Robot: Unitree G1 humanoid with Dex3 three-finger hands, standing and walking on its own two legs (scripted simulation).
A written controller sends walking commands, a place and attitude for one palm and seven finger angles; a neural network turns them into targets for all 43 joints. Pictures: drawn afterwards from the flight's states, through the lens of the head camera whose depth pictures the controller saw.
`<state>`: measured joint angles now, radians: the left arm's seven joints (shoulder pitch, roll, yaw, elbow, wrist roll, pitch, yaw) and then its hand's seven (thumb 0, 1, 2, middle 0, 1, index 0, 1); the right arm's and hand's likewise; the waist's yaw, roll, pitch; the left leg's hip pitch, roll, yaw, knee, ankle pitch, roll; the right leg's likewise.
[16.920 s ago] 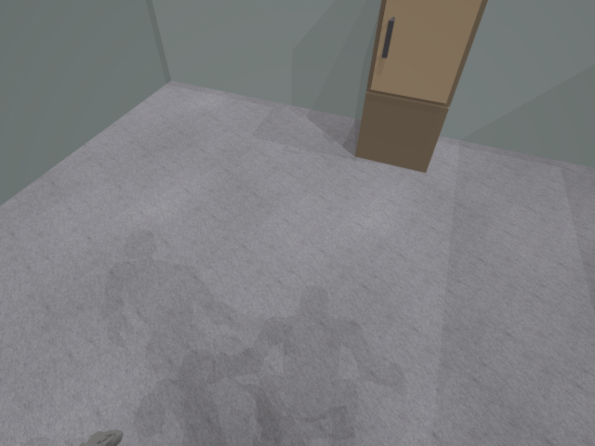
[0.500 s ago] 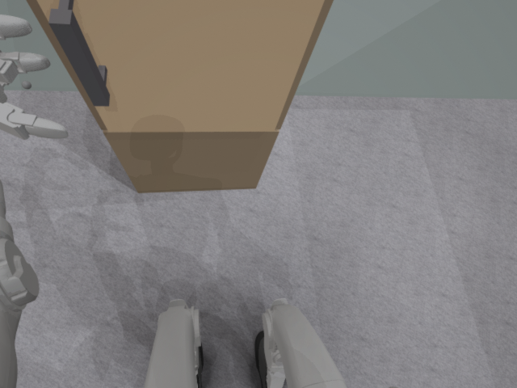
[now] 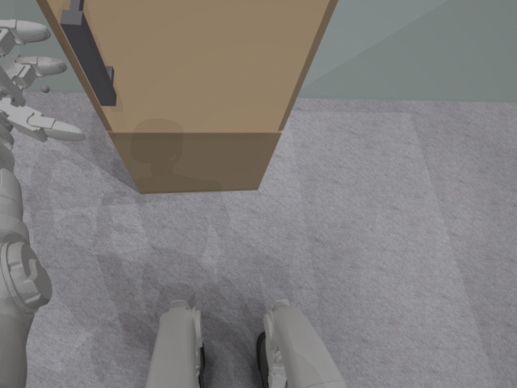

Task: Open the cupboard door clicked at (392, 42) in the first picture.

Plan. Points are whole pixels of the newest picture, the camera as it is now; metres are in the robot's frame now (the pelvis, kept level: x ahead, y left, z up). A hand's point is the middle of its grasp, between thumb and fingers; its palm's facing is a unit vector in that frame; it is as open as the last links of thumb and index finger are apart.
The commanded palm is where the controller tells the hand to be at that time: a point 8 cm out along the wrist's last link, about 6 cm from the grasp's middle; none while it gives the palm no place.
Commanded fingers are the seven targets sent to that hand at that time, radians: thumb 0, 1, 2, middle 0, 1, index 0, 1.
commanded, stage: slide the fingers in behind the handle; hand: left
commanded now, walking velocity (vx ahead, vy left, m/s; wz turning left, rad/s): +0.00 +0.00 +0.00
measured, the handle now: (94, 52) +0.57 +0.21 +0.06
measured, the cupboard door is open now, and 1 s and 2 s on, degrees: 0 0 0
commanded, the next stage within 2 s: close the thumb around the handle in 1.48 s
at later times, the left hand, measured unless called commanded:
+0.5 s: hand (78, 91) +0.51 +0.23 +0.05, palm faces +0.06 -1.00 -0.01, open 14.0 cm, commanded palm +0.50 +0.25 +0.05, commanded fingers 0.00 -0.50 0.30 -0.30 -1.20 -0.30 -1.20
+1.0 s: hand (101, 87) +0.52 +0.20 +0.05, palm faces +0.04 -1.00 -0.01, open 14.0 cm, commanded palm +0.50 +0.22 +0.05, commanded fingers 0.00 -0.50 0.30 -0.30 -1.20 -0.30 -1.20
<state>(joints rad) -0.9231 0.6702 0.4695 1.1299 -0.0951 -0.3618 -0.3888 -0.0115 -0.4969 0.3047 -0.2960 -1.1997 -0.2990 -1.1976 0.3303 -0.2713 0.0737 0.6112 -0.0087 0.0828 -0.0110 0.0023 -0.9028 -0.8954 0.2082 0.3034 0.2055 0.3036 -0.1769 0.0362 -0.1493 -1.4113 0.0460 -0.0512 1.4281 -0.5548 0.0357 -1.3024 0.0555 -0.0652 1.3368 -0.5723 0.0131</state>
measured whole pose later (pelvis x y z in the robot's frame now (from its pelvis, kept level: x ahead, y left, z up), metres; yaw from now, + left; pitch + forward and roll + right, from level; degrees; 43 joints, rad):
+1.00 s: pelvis +0.01 -0.01 +0.01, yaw +1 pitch +29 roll -5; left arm -0.89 0.49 0.39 1.10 -0.08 -0.44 -0.23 -0.01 -0.50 0.30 -0.30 -1.20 -0.30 -1.20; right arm 0.32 -0.25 0.04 0.63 -0.02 0.09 0.02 0.00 -0.90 -0.90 0.21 0.30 0.20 0.30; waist -0.18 0.04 -0.17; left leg -1.36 0.04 -0.04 1.40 -0.56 0.02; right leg -1.26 0.05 -0.06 1.33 -0.58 0.00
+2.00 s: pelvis +0.00 -0.01 +0.00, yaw +1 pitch +29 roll -5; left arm -0.90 0.48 0.39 1.15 -0.07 -0.47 -0.19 0.00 0.21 0.61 -0.35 -1.28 -0.35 -1.27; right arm 0.31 -0.26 0.04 0.62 -0.03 0.10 0.02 0.00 -0.90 -0.90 0.21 0.30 0.20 0.30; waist -0.18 0.04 -0.16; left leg -1.36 0.04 -0.04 1.40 -0.56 0.02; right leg -1.27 0.05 -0.05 1.34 -0.59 0.00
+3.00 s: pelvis +0.03 -0.01 +0.03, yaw +2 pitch +25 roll -3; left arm -0.30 0.04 0.14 0.56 -0.11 -0.48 0.20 0.02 0.68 0.76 -0.31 -1.33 -0.36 -1.31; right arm 0.25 -0.22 0.00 0.54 -0.03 0.09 0.06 0.01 -0.91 -0.90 0.20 0.30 0.20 0.30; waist -0.07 0.02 -0.21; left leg -1.15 0.03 0.01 1.28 -0.56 0.02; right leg -1.08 0.04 -0.01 1.24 -0.59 0.01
